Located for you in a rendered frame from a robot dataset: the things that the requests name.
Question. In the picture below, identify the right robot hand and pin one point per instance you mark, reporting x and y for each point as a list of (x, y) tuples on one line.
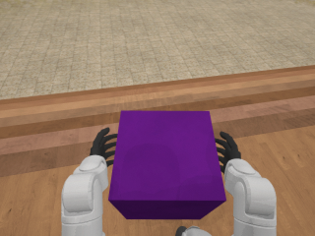
[(230, 152)]

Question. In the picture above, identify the robot right forearm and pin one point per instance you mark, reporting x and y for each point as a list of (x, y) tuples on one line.
[(254, 200)]

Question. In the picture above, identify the robot left forearm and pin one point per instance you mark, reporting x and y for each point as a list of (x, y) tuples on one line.
[(81, 198)]

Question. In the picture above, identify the left robot hand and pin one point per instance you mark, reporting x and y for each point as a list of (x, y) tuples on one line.
[(99, 147)]

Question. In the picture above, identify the carton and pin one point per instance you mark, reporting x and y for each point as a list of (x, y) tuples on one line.
[(166, 165)]

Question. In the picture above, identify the robot right foot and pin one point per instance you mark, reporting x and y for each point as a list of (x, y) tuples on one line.
[(180, 230)]

